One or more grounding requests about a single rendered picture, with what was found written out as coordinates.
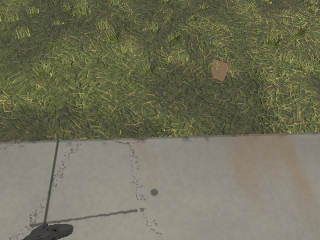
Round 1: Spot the robot left hand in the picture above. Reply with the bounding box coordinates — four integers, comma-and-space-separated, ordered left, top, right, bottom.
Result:
21, 223, 74, 240

